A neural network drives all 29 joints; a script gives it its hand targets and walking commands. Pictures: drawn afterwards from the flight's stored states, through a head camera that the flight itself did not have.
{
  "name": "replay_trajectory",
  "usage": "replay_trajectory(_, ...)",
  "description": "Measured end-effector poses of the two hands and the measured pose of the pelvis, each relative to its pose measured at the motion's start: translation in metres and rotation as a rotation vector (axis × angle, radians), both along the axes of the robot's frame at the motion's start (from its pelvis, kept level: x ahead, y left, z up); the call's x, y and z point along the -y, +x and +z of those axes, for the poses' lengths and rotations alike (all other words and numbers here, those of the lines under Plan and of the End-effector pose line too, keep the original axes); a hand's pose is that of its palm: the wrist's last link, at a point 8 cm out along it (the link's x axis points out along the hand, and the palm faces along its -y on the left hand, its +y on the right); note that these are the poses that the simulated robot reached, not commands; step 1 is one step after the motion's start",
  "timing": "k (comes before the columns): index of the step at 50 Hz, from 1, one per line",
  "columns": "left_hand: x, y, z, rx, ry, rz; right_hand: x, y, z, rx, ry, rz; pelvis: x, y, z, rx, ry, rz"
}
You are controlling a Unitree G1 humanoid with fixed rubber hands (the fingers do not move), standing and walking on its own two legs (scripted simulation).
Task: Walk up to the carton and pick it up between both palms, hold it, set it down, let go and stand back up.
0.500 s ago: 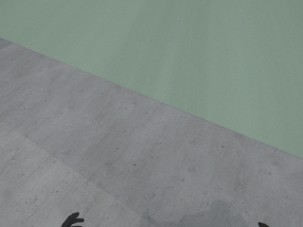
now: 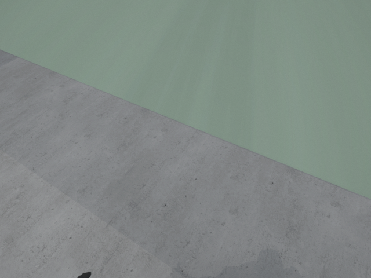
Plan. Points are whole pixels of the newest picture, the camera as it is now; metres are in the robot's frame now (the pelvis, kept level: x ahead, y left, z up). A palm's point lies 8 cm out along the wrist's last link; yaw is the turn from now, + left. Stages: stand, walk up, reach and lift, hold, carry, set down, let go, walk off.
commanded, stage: stand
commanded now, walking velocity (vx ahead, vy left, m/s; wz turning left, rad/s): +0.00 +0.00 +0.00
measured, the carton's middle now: out of the picture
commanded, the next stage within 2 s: walk up in 1.02 s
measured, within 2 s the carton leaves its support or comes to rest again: neither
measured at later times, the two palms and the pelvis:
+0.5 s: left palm out of the picture +0.07 +0.29 -0.11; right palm out of the picture +0.07 -0.30 -0.12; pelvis +0.00 -0.01 +0.00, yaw +0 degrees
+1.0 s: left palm out of the picture +0.10 +0.29 -0.11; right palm out of the picture +0.09 -0.30 -0.12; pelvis +0.01 -0.01 +0.00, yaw +0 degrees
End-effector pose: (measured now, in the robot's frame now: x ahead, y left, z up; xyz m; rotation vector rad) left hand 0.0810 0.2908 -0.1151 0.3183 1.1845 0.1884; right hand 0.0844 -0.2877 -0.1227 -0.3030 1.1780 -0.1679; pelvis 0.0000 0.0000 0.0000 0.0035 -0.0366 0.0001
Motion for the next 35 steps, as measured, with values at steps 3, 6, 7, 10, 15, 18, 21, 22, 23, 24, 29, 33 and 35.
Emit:
replay_trajectory(3, 0.0, -0.001, 0.0, -0.003, 0.002, -0.004, 0.001, 0.0, 0.0, 0.003, 0.002, -0.001, 0.001, 0.0, 0.0, 0.001, -0.001, 0.0)
replay_trajectory(6, 0.001, -0.004, 0.0, -0.01, 0.003, 0.0, 0.002, -0.001, 0.0, 0.001, 0.004, -0.003, 0.002, -0.001, 0.0, 0.002, -0.003, 0.001)
replay_trajectory(7, 0.001, -0.005, 0.0, -0.013, 0.004, 0.001, 0.002, -0.001, 0.0, 0.001, 0.004, -0.002, 0.002, -0.001, 0.0, 0.002, -0.003, 0.001)
replay_trajectory(10, 0.001, -0.006, 0.001, -0.019, 0.006, 0.002, 0.003, -0.003, 0.0, -0.001, 0.008, -0.006, 0.003, -0.001, 0.001, 0.001, -0.003, 0.002)
replay_trajectory(15, 0.001, -0.007, 0.002, -0.016, 0.009, 0.002, 0.005, -0.006, -0.001, -0.013, 0.007, -0.013, 0.004, -0.001, 0.001, 0.001, -0.003, -0.002)
replay_trajectory(18, 0.001, -0.007, 0.002, -0.015, 0.01, 0.005, 0.006, -0.009, -0.001, -0.023, 0.006, -0.011, 0.005, -0.001, 0.001, 0.001, -0.001, 0.0)
replay_trajectory(21, 0.002, -0.007, 0.001, -0.023, 0.008, 0.007, 0.008, -0.011, -0.001, -0.032, 0.001, -0.014, 0.006, 0.0, 0.001, 0.001, -0.002, -0.001)
replay_trajectory(22, 0.002, -0.008, 0.001, -0.025, 0.007, 0.009, 0.009, -0.011, 0.0, -0.032, -0.001, -0.015, 0.006, 0.0, 0.001, 0.001, -0.003, -0.001)
replay_trajectory(23, 0.002, -0.008, 0.001, -0.028, 0.007, 0.01, 0.01, -0.011, 0.0, -0.033, -0.004, -0.016, 0.006, 0.0, 0.001, 0.001, -0.003, -0.002)
replay_trajectory(24, 0.002, -0.008, 0.001, -0.03, 0.008, 0.008, 0.011, -0.011, 0.0, -0.032, -0.006, -0.017, 0.006, 0.0, 0.001, 0.0, -0.003, -0.003)
replay_trajectory(29, 0.004, -0.006, -0.001, -0.04, 0.006, 0.001, 0.013, -0.011, 0.0, -0.035, -0.007, -0.026, 0.007, 0.002, 0.001, -0.005, -0.002, -0.001)
replay_trajectory(33, 0.006, -0.001, -0.001, -0.035, 0.003, 0.003, 0.014, -0.01, 0.0, -0.04, -0.009, -0.03, 0.007, 0.005, 0.001, -0.008, -0.005, 0.002)
replay_trajectory(35, 0.006, 0.002, 0.0, -0.029, 0.004, 0.004, 0.015, -0.009, 0.0, -0.042, -0.013, -0.026, 0.007, 0.006, 0.001, -0.006, -0.005, 0.003)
